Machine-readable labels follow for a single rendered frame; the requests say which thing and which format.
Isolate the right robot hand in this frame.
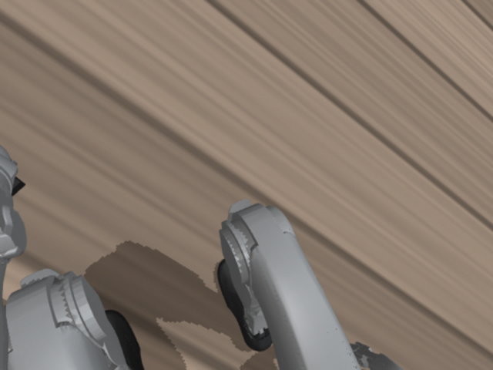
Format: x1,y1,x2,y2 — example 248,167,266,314
350,341,403,370

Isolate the left robot foot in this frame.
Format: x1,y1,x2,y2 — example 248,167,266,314
105,310,144,370

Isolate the small box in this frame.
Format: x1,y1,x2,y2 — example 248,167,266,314
12,177,26,196

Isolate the left robot arm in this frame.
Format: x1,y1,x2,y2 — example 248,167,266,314
0,145,27,370

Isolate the right robot foot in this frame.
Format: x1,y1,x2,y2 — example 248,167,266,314
217,259,273,352

